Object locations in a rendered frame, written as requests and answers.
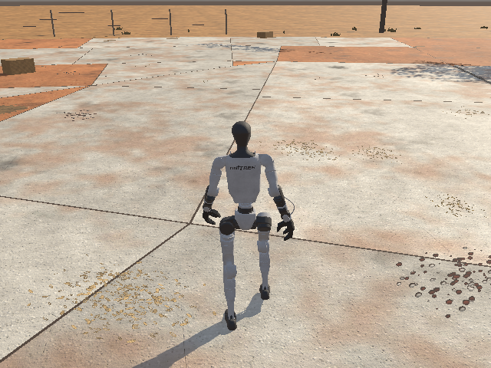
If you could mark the right robot forearm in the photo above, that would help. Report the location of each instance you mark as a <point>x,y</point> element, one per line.
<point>281,206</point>

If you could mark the left robot forearm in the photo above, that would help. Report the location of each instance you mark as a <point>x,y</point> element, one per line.
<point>208,201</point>

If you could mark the robot left upper arm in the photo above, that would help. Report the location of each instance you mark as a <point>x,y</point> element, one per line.
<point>214,178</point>

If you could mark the robot head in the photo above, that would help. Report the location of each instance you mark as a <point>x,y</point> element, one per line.
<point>241,132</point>

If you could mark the robot right upper arm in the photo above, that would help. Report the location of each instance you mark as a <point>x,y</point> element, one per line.
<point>271,174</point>

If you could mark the right robot hand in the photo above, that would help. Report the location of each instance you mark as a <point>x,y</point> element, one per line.
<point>290,228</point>

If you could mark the left robot hand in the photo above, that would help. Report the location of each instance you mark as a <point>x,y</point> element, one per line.
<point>213,213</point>

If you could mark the robot right thigh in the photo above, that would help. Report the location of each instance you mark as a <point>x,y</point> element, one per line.
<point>263,224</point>

